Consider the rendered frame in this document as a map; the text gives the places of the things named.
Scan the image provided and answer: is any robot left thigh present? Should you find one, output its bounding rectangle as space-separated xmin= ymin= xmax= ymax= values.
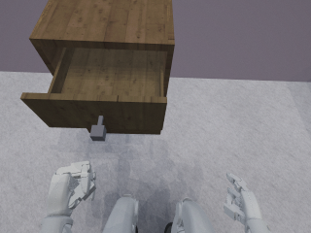
xmin=102 ymin=197 xmax=139 ymax=233

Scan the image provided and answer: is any handle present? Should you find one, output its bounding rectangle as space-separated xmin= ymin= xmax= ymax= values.
xmin=89 ymin=116 xmax=107 ymax=142

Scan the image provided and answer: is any robot thigh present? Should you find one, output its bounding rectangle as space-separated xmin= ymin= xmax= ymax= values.
xmin=175 ymin=200 xmax=216 ymax=233
xmin=102 ymin=197 xmax=139 ymax=233

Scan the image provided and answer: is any robot right hand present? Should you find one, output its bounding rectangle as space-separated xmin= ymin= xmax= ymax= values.
xmin=224 ymin=172 xmax=263 ymax=226

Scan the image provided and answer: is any robot left hand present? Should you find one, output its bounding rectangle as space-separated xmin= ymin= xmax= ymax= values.
xmin=47 ymin=161 xmax=96 ymax=217

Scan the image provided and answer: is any robot left forearm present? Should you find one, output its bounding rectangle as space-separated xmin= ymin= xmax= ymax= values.
xmin=39 ymin=216 xmax=74 ymax=233

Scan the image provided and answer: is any cabinet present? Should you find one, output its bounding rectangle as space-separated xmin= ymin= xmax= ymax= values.
xmin=28 ymin=0 xmax=175 ymax=135

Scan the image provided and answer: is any robot right forearm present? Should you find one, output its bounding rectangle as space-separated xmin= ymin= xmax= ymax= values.
xmin=244 ymin=218 xmax=272 ymax=233

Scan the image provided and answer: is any drawer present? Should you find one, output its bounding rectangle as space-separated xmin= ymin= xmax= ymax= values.
xmin=19 ymin=47 xmax=167 ymax=130

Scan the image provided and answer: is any robot right thigh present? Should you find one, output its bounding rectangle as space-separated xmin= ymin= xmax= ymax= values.
xmin=175 ymin=200 xmax=216 ymax=233

